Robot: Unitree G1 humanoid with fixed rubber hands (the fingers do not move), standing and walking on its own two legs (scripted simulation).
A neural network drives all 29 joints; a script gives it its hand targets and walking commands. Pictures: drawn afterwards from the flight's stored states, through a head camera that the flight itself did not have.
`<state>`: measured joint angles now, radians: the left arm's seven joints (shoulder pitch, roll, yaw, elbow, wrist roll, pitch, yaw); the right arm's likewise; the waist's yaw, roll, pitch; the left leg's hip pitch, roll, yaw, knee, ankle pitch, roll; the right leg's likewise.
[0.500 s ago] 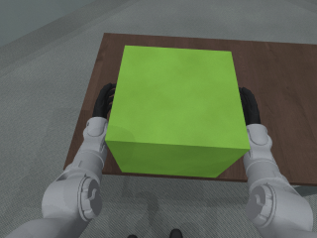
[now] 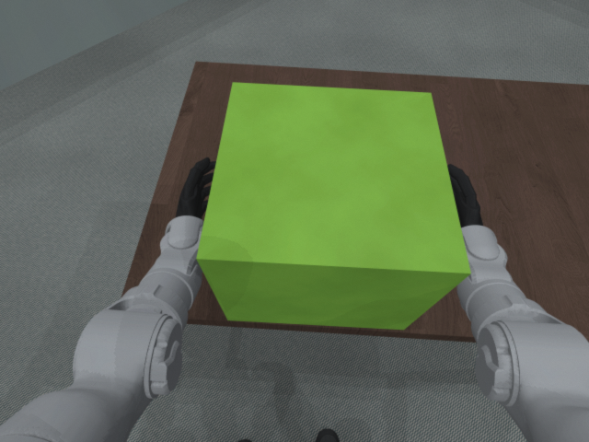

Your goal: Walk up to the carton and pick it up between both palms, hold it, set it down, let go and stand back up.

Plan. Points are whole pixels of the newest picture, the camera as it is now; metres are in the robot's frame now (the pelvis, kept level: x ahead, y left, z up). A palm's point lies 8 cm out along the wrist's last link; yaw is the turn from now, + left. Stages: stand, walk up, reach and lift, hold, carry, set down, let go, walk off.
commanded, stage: set down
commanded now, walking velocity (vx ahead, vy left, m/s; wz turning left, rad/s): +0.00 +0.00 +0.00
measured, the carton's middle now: (323, 213) +0.44 -0.02 -0.02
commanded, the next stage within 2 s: none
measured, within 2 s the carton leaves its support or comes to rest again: neither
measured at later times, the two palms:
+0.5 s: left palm (163, 215) +0.41 +0.21 +0.01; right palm (515, 218) +0.42 -0.29 +0.03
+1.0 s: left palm (157, 258) +0.35 +0.21 +0.00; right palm (515, 265) +0.35 -0.28 +0.02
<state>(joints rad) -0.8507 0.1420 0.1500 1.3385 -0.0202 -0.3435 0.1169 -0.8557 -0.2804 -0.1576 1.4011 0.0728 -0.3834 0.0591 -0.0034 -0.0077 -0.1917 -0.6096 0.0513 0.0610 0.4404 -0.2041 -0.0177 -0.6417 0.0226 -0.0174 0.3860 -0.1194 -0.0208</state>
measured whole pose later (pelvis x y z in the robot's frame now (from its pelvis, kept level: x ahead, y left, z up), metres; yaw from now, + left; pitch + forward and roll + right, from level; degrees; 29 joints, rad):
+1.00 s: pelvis -0.04 -0.01 -0.02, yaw +2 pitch +20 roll +0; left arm -0.66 0.26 -0.11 1.15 -0.30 -0.34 0.06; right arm -0.67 -0.48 0.12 1.25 0.51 -0.35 0.14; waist 0.00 -0.01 -0.20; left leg -0.72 0.04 0.01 0.62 -0.24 -0.02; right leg -0.75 0.01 -0.03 0.59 -0.18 -0.03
